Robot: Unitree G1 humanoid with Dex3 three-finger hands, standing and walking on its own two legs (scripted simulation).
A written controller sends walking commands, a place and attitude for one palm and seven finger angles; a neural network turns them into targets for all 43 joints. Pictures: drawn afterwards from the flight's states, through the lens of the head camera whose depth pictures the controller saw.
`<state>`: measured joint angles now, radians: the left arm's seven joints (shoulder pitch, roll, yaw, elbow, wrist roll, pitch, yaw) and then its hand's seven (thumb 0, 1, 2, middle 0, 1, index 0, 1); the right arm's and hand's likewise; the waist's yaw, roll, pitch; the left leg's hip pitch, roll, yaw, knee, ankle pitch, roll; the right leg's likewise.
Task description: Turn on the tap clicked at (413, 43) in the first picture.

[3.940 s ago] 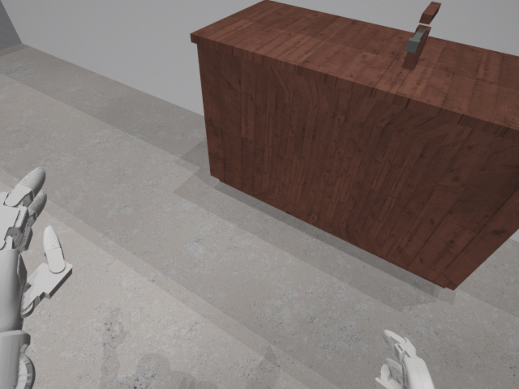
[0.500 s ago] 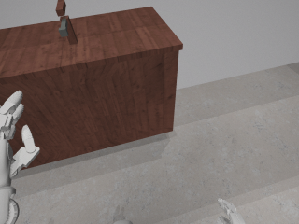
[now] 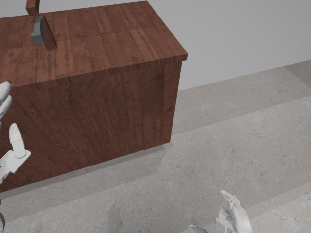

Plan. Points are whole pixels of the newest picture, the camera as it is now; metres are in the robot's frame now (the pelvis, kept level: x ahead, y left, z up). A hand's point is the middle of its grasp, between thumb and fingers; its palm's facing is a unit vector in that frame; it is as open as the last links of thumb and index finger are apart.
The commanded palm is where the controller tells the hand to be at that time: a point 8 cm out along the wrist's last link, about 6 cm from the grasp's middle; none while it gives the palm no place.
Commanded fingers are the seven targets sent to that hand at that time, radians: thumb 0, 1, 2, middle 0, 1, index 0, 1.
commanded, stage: take the last steps up to it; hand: left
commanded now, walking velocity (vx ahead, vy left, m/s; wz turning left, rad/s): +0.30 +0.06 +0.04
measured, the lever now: (37, 38) +0.62 +0.40 +0.15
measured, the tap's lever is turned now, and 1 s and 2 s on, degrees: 0 0 0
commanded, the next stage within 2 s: come to a stop and stand still in 0.62 s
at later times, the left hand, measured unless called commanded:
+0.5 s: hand (44, 98) +0.35 +0.26 +0.18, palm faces +0.44 -0.81 -0.38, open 7.4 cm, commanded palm +0.28 +0.29 +0.18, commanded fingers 0.00 0.90 0.90 -0.20 -0.30 -0.20 -0.30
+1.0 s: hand (68, 83) +0.41 +0.23 +0.16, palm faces +0.39 -0.81 -0.44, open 7.4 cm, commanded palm +0.35 +0.28 +0.18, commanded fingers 0.00 0.90 0.90 -0.20 -0.30 -0.20 -0.30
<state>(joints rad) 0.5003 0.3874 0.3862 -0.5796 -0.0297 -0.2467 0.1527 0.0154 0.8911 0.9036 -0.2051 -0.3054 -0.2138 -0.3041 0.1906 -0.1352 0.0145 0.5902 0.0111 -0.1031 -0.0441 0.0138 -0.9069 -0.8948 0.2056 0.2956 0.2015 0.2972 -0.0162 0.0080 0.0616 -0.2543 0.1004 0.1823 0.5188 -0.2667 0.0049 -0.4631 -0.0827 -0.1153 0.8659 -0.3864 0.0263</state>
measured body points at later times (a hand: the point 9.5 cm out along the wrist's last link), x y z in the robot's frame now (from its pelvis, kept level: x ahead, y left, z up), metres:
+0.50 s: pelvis +0.13 +0.01 -0.01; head +0.15 +0.03 +0.44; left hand +0.32 +0.30 +0.20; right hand +0.30 -0.25 -0.08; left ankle +0.17 +0.12 -0.74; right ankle +0.08 -0.11 -0.70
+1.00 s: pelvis +0.19 +0.00 +0.00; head +0.23 -0.01 +0.45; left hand +0.38 +0.27 +0.19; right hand +0.37 -0.25 -0.09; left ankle +0.20 +0.12 -0.72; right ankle +0.22 -0.10 -0.74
